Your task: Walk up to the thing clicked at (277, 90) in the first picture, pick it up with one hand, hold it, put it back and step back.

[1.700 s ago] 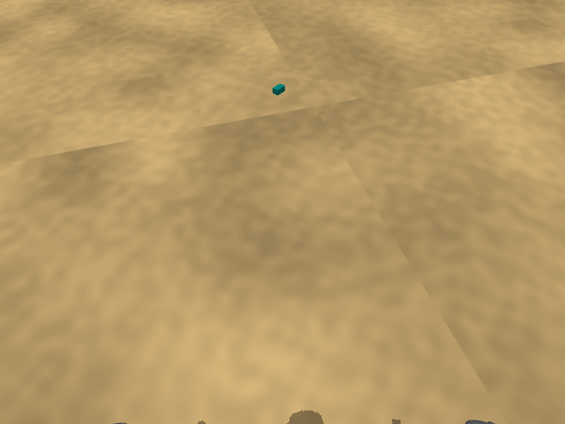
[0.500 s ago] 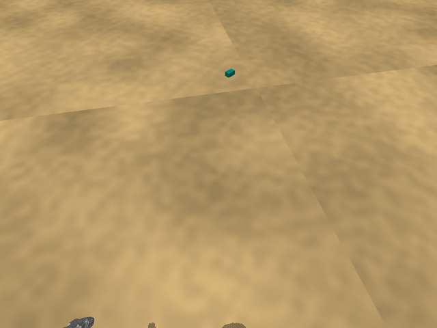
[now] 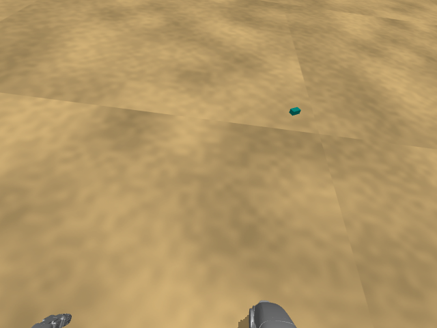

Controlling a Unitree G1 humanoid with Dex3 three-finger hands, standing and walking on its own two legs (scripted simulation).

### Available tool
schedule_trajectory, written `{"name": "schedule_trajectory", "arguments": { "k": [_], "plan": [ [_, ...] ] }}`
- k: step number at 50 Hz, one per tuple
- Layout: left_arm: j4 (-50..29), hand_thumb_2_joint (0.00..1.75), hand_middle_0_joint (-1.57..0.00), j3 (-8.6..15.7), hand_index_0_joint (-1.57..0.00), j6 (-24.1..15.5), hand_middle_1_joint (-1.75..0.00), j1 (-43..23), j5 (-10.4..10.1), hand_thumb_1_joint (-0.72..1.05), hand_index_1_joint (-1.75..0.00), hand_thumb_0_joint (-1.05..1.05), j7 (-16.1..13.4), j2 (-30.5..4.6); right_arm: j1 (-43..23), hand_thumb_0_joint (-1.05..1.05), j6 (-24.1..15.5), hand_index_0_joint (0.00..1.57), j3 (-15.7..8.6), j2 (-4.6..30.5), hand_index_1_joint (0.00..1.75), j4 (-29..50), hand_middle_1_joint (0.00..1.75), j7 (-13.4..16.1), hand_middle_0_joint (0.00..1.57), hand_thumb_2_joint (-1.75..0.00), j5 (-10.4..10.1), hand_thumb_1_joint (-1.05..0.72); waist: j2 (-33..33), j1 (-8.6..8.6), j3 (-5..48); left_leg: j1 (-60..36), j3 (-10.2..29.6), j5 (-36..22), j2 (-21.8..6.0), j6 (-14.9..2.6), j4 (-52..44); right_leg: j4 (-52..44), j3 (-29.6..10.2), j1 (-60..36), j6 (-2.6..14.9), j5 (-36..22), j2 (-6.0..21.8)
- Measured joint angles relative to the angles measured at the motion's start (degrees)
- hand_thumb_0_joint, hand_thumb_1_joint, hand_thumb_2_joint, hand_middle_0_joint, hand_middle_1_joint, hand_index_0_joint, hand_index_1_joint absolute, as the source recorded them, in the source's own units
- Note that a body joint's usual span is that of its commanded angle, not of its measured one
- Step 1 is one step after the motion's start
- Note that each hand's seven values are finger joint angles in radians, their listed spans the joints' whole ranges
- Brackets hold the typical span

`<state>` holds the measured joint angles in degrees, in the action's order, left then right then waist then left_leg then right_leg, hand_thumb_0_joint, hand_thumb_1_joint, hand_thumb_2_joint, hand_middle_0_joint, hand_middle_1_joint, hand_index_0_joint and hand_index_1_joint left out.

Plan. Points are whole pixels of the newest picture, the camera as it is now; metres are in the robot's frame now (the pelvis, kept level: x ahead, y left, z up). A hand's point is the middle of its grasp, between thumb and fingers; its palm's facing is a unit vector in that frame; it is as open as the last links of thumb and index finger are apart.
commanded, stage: walk up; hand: left
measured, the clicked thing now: (294, 111) +1.81 -0.68 -0.76
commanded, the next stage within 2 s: none
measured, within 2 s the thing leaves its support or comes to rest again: neither
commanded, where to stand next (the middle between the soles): +1.59 -1.07 m, yaw +26 degrees
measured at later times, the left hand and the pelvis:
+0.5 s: hand (165, 255) +0.29 +0.13 -0.13, palm faces +0.20 -0.91 -0.36, open 7.4 cm; pelvis +0.29 -0.15 +0.00, yaw +9 degrees
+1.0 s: hand (210, 154) +0.64 +0.03 -0.15, palm faces +0.17 -0.94 -0.29, open 7.4 cm; pelvis +0.56 -0.27 -0.02, yaw +14 degrees
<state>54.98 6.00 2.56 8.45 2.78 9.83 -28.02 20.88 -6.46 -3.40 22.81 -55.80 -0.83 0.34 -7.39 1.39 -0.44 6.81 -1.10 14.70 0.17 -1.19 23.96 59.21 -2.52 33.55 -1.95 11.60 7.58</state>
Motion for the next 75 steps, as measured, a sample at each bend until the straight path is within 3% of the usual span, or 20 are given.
{"name": "schedule_trajectory", "arguments": {
  "k": [8, 11, 13, 16, 18, 24, 30, 31, 33, 37, 40, 44, 48, 53, 55, 57, 59, 61, 69, 75],
  "plan": [
    [-0.81, 0.90, -0.20, 0.91, -0.20, 0.50, -0.30, 0.76, 0.19, 0.91, -0.30, 0.01, -0.44, -1.39, 1.53, 0.01, -0.68, 0.21, 0.73, -0.33, 0.30, 1.65, 0.30, 0.07, 0.22, -0.89, 0.39, -0.89, -0.35, 0.30, 0.60, -5.62, 3.68, 6.55, -1.66, 3.32, -1.41, -15.92, -0.68, -1.71, -0.07, -2.01, 1.84],
    [-1.88, 0.90, -0.20, 1.30, -0.19, -0.60, -0.30, -0.50, -0.10, 0.91, -0.30, 0.01, -1.02, -0.36, 1.25, 0.01, -0.15, 0.21, 0.37, 1.72, 0.30, 2.15, 0.30, 0.78, 0.22, -0.89, 0.90, -0.89, 1.51, 0.37, 0.13, -5.89, 5.13, 11.98, -3.93, 4.96, 3.24, -20.49, 1.09, -4.76, 0.46, -0.22, 0.40],
    [-2.80, 0.90, -0.20, 1.25, -0.19, -2.32, -0.30, -1.82, -0.10, 0.91, -0.30, 0.01, -1.63, 2.49, -0.50, 0.01, 1.01, 0.21, -0.33, 3.81, 0.30, 1.37, 0.30, 1.63, 0.22, -0.89, 0.95, -0.89, 6.69, 0.51, -1.46, -1.17, 7.03, 12.94, -8.05, 2.36, 16.67, -17.32, 5.00, -6.15, 0.65, 2.44, -2.52],
    [-4.31, 0.90, -0.20, -0.09, -0.20, -4.57, -0.30, -1.10, -0.63, 0.91, -0.30, 0.01, -2.71, 4.86, -2.93, 0.01, 2.19, 0.20, 0.05, 3.84, 0.30, 0.61, 0.30, 2.76, 0.21, -0.89, 0.58, -0.90, 6.32, 2.06, -2.04, 11.54, 5.51, 13.66, -3.93, -0.90, 42.88, -17.79, 6.22, -9.74, 1.57, 5.79, -1.75],
    [-4.44, 0.89, -0.21, -0.81, -0.20, -4.76, -0.30, 0.94, -0.99, 0.91, -0.30, 0.01, -3.48, 6.07, -4.34, 0.01, 1.87, 0.20, 0.37, 3.73, 0.30, 0.42, 0.30, 2.40, 0.21, -0.89, -0.15, -0.90, 6.27, 2.78, -1.49, 18.12, 2.81, 9.25, -2.33, -2.24, 49.01, -23.14, 7.25, -14.80, 2.14, 5.31, -1.80],
    [-3.81, 0.89, -0.21, -1.23, -0.20, -5.12, -0.30, 6.94, -1.02, 0.90, -0.31, 0.01, -4.46, 5.24, -7.25, 0.01, 0.97, 0.20, 0.34, 3.61, 0.30, 3.46, 0.30, 0.68, 0.21, -0.89, -0.40, -0.90, 7.71, 3.78, -1.28, 28.19, 0.13, -1.18, -3.00, -1.60, 34.86, -33.42, 10.88, -26.81, 4.57, 6.80, -6.16],
    [-5.87, 0.90, -0.21, -0.57, -0.20, -3.35, -0.30, 9.68, -0.47, 0.90, -0.30, 0.01, -4.16, 2.17, -7.80, 0.01, 1.57, 0.20, 0.68, 1.62, 0.30, 4.87, 0.30, 0.39, 0.21, -0.90, -0.89, -0.90, 5.74, 4.86, -3.09, 24.02, -6.57, -10.72, -1.72, -0.78, 13.50, -31.85, 14.18, -33.65, 6.21, 15.31, -10.06],
    [-6.22, 0.90, -0.21, -0.46, -0.20, -2.99, -0.30, 10.46, -0.55, 0.90, -0.30, 0.01, -4.32, 1.80, -7.16, 0.01, 1.50, 0.20, 0.76, 1.33, 0.30, 5.21, 0.30, 0.63, 0.21, -0.90, -0.76, -0.90, 5.01, 5.07, -2.80, 21.83, -7.47, -10.96, -0.85, -1.16, 11.93, -29.69, 14.27, -34.12, 6.33, 17.89, -10.20],
    [-6.19, 0.90, -0.21, -0.20, -0.20, -2.05, -0.30, 11.03, -0.66, 0.91, -0.30, 0.01, -5.12, 1.32, -6.65, 0.01, 1.22, 0.20, 0.57, 0.08, 0.30, 5.52, 0.30, 1.41, 0.21, -0.89, -0.02, -0.90, 1.67, 4.27, -2.98, 19.60, -8.17, -3.65, 1.41, -4.09, 13.22, -19.97, 13.85, -32.26, 5.86, 21.57, -8.00],
    [-6.44, 0.90, -0.20, -1.95, -0.19, -0.33, -0.30, 10.53, -0.70, 0.91, -0.30, 0.01, -5.67, 4.37, -5.91, 0.01, 0.64, 0.20, 0.53, 0.48, 0.30, 7.80, 0.30, 3.27, 0.21, -0.89, -0.59, -0.90, 2.14, 1.51, -4.44, 17.24, -7.63, 1.58, -0.68, -3.35, 18.45, 11.99, 4.67, -17.56, 1.71, 18.50, -10.00],
    [-7.11, 0.89, -0.20, -2.27, -0.20, -0.30, -0.30, 8.00, -1.11, 0.91, -0.30, 0.01, -4.71, 3.89, -3.79, 0.01, 0.01, 0.20, 1.25, -0.11, 0.30, 7.36, 0.30, 4.14, 0.21, -0.89, -1.40, -0.90, 0.86, -0.79, -4.84, 12.13, -6.04, 1.53, -1.49, -1.33, 14.65, 17.76, 0.43, -7.83, 0.82, 13.30, -6.56],
    [-10.57, 0.89, -0.21, -0.85, -0.20, -0.55, -0.30, 3.30, -1.32, 0.91, -0.30, 0.01, -3.19, 1.86, 0.23, 0.01, -0.45, 0.20, 1.93, -0.07, 0.30, 4.85, 0.30, 3.12, 0.21, -0.89, -0.75, -0.90, -0.93, -1.32, -4.92, 7.64, -3.14, 2.06, -3.37, 0.85, 11.05, 8.42, -3.34, -0.43, 1.04, 7.58, -0.75],
    [-11.87, 0.89, -0.20, 0.35, -0.20, -0.24, -0.30, 0.60, -1.09, 0.91, -0.30, 0.01, -1.78, 0.27, 2.16, 0.01, -0.62, 0.21, 1.47, 1.36, 0.30, 3.24, 0.30, 1.96, 0.21, -0.89, 0.26, -0.90, -1.72, -1.87, -4.07, 4.62, -1.69, 3.37, -5.63, 2.58, 8.39, -8.66, -3.35, 0.01, 1.03, 2.03, 2.65],
    [-10.45, 0.90, -0.20, 1.46, -0.20, 0.17, -0.30, 0.39, -0.88, 0.91, -0.30, 0.01, -1.10, -0.58, 2.60, 0.01, 0.13, 0.21, 0.01, 4.75, 0.30, 2.70, 0.30, 1.96, 0.22, -0.89, 0.95, -0.89, -0.08, -3.39, -1.45, 3.10, 0.10, 7.46, -9.24, 4.06, 9.05, -19.89, 0.41, -5.82, 1.45, -0.12, 1.78],
    [-9.46, 0.90, -0.20, 1.70, -0.20, -0.57, -0.30, -0.16, -0.57, 0.91, -0.30, 0.01, -1.48, 1.34, 1.06, 0.01, 1.24, 0.21, -0.98, 7.06, 0.30, 1.88, 0.30, 2.73, 0.21, -0.89, 1.10, -0.89, 5.02, -3.13, -2.29, 5.34, 2.75, 9.43, -13.45, 0.90, 15.78, -17.28, 3.66, -6.58, 0.05, 2.23, -1.64],
    [-9.57, 0.90, -0.20, 0.85, -0.20, -1.93, -0.30, -0.04, -0.15, 0.91, -0.30, 0.00, -2.13, 2.84, -0.58, 0.01, 2.47, 0.20, -1.32, 7.64, 0.30, 1.20, 0.30, 3.91, 0.21, -0.89, 0.59, -0.90, 6.86, -2.22, -3.24, 11.68, 6.04, 13.46, -10.92, -0.84, 31.29, -15.06, 5.29, -7.10, 0.60, 4.92, -2.26],
    [-9.40, 0.89, -0.20, 0.09, -0.20, -2.27, -0.30, 1.26, -0.58, 0.91, -0.30, 0.00, -3.03, 4.31, -2.29, 0.01, 2.98, 0.20, -0.88, 7.06, 0.30, 0.46, 0.30, 4.54, 0.21, -0.89, 0.07, -0.90, 7.03, -0.69, -3.30, 17.25, 4.49, 13.17, -6.79, -1.59, 42.09, -17.47, 5.71, -9.48, 1.51, 5.14, -2.19],
    [-8.89, 0.89, -0.21, -0.54, -0.20, -2.28, -0.30, 3.35, -0.78, 0.91, -0.30, 0.00, -3.73, 5.20, -3.61, 0.01, 2.66, 0.20, -0.30, 6.17, 0.30, 0.30, 0.30, 4.23, 0.21, -0.90, -0.79, -0.90, 7.65, 0.57, -2.63, 21.30, 2.60, 9.92, -4.32, -2.05, 44.46, -22.32, 6.69, -12.88, 2.53, 4.06, -3.03],
    [-8.83, 0.89, -0.21, -0.10, -0.20, -2.43, -0.30, 9.89, -0.18, 0.91, -0.30, 0.01, -5.16, 3.96, -5.29, 0.01, 1.60, 0.20, 2.25, 2.09, 0.30, 1.98, 0.30, 2.83, 0.21, -0.89, -0.65, -0.90, 8.23, 4.61, -2.52, 25.69, -1.59, 2.32, -1.18, -0.74, 26.90, -31.53, 11.49, -23.05, 7.13, 5.35, -9.52],
    [-10.76, 0.90, -0.20, -0.27, -0.20, -0.81, -0.30, 12.44, 0.33, 0.91, -0.30, 0.01, -5.34, 3.05, -4.34, 0.01, 1.26, 0.20, 2.88, -0.43, 0.30, 4.50, 0.30, 3.19, 0.21, -0.89, -0.70, -0.90, 4.34, 5.11, -3.29, 18.23, -5.78, -5.67, 0.06, -2.44, 12.37, -24.62, 14.18, -25.10, 8.92, 13.74, -11.61]
  ]
}}
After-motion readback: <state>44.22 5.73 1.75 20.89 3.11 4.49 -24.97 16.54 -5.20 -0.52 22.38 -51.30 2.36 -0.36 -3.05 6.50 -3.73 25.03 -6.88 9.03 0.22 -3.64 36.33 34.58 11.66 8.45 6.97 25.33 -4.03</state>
